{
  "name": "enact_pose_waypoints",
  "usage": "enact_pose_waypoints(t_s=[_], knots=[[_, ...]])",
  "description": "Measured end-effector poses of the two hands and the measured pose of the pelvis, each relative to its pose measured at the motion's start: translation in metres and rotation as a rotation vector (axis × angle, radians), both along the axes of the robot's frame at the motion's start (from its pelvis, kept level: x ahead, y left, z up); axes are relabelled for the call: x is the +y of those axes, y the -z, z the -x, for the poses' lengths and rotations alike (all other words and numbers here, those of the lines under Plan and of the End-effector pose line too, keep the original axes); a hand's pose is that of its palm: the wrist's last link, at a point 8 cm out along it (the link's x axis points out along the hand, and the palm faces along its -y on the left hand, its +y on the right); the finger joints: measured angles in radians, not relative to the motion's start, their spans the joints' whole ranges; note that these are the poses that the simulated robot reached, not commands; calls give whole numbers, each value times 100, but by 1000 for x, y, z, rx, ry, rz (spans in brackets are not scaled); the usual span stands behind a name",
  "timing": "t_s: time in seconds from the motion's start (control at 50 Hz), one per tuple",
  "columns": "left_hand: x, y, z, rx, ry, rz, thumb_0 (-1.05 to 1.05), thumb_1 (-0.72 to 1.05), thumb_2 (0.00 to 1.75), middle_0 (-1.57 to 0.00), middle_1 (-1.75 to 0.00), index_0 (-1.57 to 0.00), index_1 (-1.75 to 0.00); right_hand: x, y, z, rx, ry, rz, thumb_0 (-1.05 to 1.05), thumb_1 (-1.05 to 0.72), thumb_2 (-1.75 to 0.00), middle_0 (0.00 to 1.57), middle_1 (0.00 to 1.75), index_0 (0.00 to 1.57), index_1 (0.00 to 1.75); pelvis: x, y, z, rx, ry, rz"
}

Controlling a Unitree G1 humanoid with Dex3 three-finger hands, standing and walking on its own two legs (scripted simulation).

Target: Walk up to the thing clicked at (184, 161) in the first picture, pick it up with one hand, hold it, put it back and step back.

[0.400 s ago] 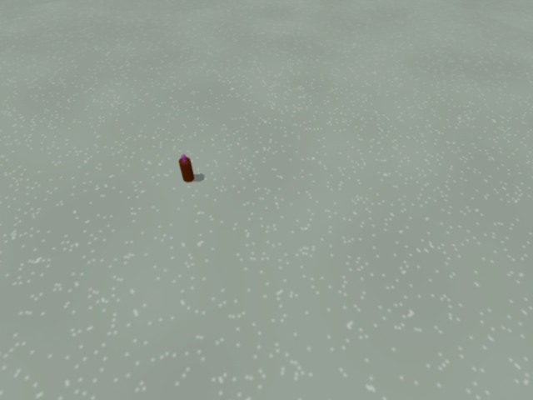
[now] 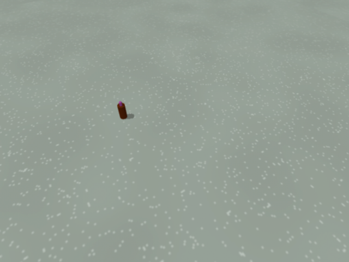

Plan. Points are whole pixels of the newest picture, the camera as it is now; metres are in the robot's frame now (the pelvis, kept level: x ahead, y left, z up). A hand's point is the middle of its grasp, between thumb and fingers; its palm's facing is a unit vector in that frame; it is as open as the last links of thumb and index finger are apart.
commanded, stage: stand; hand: left
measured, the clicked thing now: (121, 109) +1.27 +0.42 -0.70
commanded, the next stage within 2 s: walk up in 0.72 s
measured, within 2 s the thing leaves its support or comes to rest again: neither
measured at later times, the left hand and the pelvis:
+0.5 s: hand out of the picture +0.09 +0.25 -0.16, palm faces -0.02 -0.94 -0.34, open 7.4 cm; pelvis +0.01 +0.00 +0.00, yaw +0 degrees
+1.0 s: hand out of the picture +0.07 +0.33 -0.16, palm faces +0.10 -0.92 -0.38, open 7.4 cm; pelvis +0.07 +0.04 -0.01, yaw +5 degrees
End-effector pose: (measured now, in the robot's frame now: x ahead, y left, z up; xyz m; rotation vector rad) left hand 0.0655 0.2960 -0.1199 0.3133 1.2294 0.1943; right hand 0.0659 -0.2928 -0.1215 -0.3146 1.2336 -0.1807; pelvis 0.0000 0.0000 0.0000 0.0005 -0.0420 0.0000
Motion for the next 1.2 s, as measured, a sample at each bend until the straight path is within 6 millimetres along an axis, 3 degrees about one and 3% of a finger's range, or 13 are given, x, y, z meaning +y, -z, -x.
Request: enact_pose_waypoints(t_s=[0.72, 0.82, 0.9, 1.02, 1.1, 1.2], knots=[[-4, -2, -19, -4, 2, -8, 0, 90, 90, -21, -30, -20, -30, -5, 0, -18, -5, -2, 2, 1, -91, -89, 20, 30, 20, 30, -5, 0, -15, 8, 1, -1], [9, -5, -17, -73, -35, 4, 0, 90, 90, -21, -30, -21, -30, -12, -3, -25, 2, -37, 5, 1, -90, -89, 20, 30, 20, 30, -2, 3, -25, 21, -38, 11], [33, -9, -3, -70, -83, -20, 0, 90, 90, -21, -30, -21, -31, -13, -10, -47, 15, -78, 35, 1, -91, -89, 20, 30, 20, 30, 11, 3, -40, 18, -51, 12], [85, 2, 7, 20, -140, -46, 0, 90, 90, -21, -30, -21, -31, 9, -19, -108, -36, -127, 69, 1, -91, -89, 20, 30, 20, 30, 43, 13, -78, 2, -90, 38], [122, 25, -18, 45, -152, -50, 0, 90, 90, -21, -30, -21, -30, 36, -16, -147, -86, -129, 101, 1, -91, -89, 20, 30, 20, 30, 72, 31, -112, -8, -101, 3], [132, 24, -83, 15, -103, -10, 1, 90, 90, -20, -30, -20, -30, 68, -20, -164, -109, -96, 78, 1, -91, -89, 20, 30, 20, 30, 93, 22, -146, -16, -114, 19]])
